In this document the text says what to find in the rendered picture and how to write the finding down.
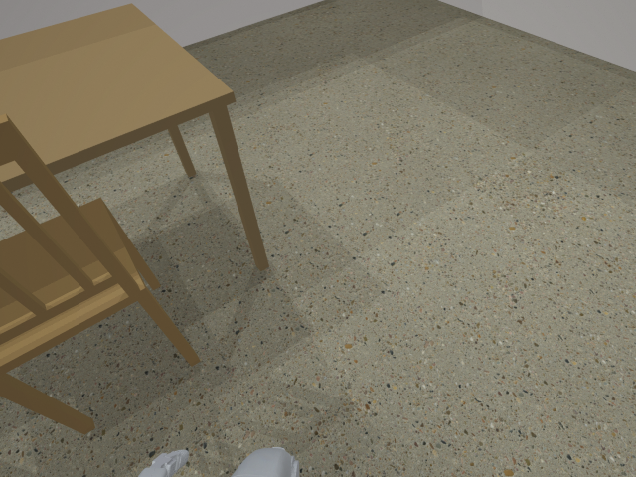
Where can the chair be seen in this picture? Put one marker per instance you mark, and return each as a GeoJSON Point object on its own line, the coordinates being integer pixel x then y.
{"type": "Point", "coordinates": [62, 276]}

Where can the robot left thigh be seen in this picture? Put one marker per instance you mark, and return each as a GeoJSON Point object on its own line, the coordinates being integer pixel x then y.
{"type": "Point", "coordinates": [268, 462]}

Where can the table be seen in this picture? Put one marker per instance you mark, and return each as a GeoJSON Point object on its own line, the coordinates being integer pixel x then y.
{"type": "Point", "coordinates": [83, 88]}

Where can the robot left hand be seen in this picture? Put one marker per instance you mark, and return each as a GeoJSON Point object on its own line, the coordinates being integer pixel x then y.
{"type": "Point", "coordinates": [166, 465]}

